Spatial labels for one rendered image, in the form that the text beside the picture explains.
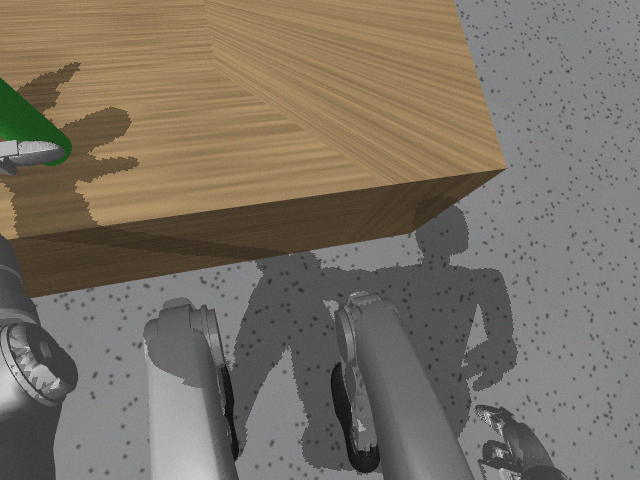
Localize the right robot foot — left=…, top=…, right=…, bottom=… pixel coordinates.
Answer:
left=331, top=363, right=380, bottom=473

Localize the can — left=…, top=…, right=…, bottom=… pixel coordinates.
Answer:
left=0, top=78, right=72, bottom=166

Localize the left robot hand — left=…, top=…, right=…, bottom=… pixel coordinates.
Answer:
left=0, top=140, right=65, bottom=176

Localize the right robot hand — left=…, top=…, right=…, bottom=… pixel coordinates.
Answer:
left=475, top=405, right=554, bottom=480

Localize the left robot arm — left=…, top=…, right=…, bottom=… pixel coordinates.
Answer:
left=0, top=234, right=78, bottom=480

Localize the left robot foot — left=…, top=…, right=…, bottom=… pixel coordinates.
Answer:
left=221, top=365, right=239, bottom=462

